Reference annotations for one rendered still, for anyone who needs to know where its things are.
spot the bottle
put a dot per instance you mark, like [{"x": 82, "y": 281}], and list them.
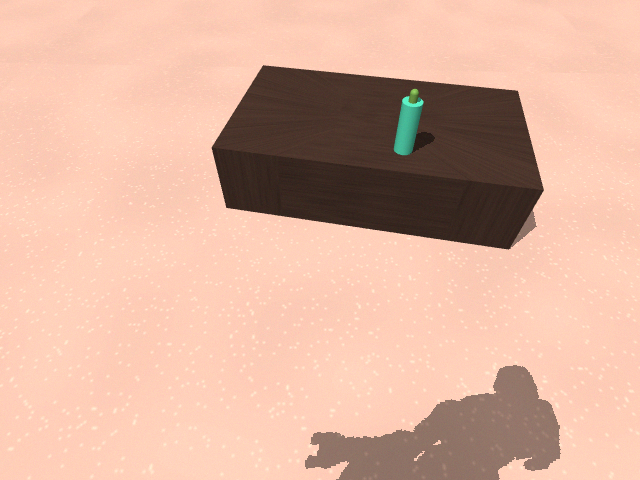
[{"x": 409, "y": 118}]

